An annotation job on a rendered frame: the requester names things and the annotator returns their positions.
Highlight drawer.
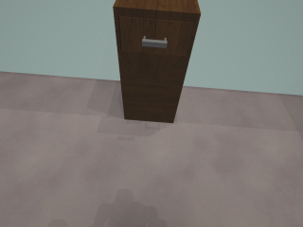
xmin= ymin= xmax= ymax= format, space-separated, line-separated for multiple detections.
xmin=119 ymin=16 xmax=193 ymax=56

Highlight cabinet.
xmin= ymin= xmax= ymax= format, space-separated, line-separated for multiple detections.
xmin=113 ymin=0 xmax=201 ymax=123

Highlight handle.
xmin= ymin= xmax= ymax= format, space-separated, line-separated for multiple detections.
xmin=142 ymin=36 xmax=168 ymax=48

